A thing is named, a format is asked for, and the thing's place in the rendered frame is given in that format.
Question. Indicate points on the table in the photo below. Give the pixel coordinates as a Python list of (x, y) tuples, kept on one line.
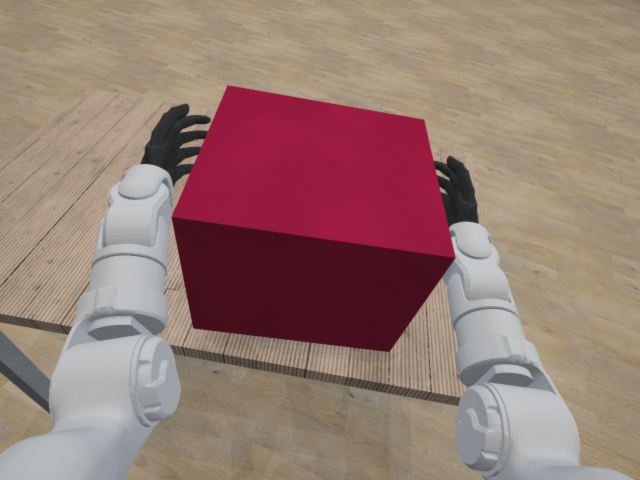
[(53, 197)]

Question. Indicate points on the right robot upper arm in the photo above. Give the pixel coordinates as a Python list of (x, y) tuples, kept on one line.
[(509, 432)]

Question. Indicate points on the left robot upper arm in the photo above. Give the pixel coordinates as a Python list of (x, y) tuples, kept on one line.
[(107, 396)]

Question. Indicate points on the carton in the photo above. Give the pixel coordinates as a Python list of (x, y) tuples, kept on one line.
[(311, 221)]

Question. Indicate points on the robot left hand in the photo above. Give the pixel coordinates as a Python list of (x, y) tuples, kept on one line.
[(163, 150)]

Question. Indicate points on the robot right forearm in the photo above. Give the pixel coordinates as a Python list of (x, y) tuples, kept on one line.
[(492, 345)]

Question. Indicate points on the robot right hand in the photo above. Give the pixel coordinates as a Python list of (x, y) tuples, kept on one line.
[(460, 203)]

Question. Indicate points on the robot left forearm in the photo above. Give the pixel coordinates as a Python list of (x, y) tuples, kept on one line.
[(126, 289)]

